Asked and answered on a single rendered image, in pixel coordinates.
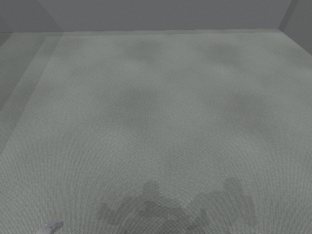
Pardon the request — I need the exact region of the robot left hand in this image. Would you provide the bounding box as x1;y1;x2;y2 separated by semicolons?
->
36;220;63;234

